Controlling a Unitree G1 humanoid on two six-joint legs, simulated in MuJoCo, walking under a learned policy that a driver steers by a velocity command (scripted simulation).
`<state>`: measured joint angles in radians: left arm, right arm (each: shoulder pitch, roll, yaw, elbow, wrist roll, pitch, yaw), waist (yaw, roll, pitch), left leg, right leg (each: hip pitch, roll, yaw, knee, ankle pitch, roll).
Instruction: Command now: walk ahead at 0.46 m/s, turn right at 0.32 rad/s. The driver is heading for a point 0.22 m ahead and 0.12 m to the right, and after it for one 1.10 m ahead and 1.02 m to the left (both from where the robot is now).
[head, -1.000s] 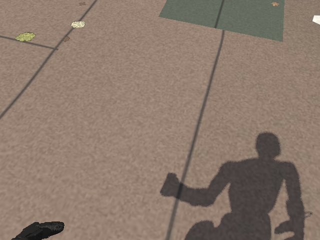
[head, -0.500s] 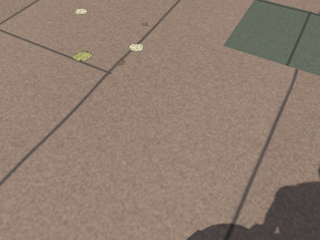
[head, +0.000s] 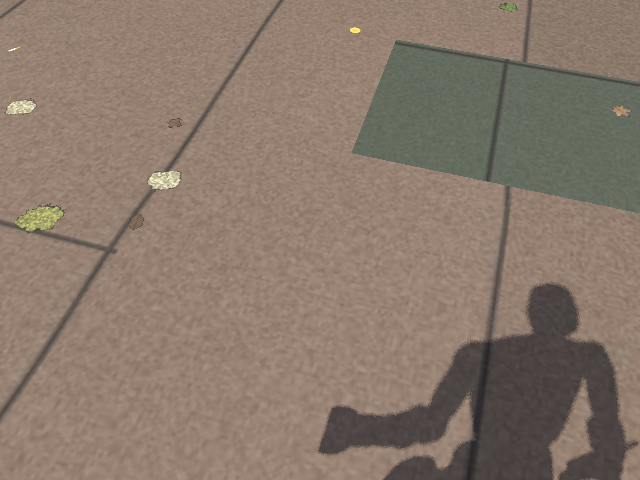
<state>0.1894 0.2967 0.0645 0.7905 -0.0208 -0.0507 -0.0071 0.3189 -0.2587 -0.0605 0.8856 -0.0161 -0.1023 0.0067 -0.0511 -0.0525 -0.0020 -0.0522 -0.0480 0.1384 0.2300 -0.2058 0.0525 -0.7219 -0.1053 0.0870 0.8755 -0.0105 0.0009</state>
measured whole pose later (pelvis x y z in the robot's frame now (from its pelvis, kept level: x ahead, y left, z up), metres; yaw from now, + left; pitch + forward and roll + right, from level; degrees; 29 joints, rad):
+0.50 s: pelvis +0.16 -0.03 -0.01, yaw +8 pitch +1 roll -2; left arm 0.10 0.26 0.06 0.80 0.02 -0.01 0.03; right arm 0.20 -0.29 -0.08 0.82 0.01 0.05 -0.03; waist -0.01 0.01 0.05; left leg -0.53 0.08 0.03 0.88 -0.33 -0.04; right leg -0.32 -0.06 -0.19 0.41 -0.12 -0.03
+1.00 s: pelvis +0.19 +0.01 +0.00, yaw +25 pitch +3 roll -2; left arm 0.06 0.30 0.09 0.83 -0.01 0.00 0.03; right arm 0.18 -0.30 -0.08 0.70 0.01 0.03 -0.04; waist -0.02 -0.01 0.03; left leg -0.32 -0.08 -0.15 0.47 -0.19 0.06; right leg -0.45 0.02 0.09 0.76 -0.34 0.08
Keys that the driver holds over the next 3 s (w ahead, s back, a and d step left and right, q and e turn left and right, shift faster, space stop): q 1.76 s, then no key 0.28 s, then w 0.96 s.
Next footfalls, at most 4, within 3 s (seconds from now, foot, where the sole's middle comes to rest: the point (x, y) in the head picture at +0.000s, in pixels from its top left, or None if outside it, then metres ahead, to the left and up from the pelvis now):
0.18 right None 0.28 -0.14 -0.78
0.60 left None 0.22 0.11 -0.78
1.12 right None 0.31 -0.09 -0.78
1.54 left None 0.14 0.13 -0.78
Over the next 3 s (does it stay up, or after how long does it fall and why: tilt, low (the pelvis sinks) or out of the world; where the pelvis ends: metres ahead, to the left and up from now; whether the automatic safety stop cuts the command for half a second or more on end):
stays up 0.42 0.32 0.00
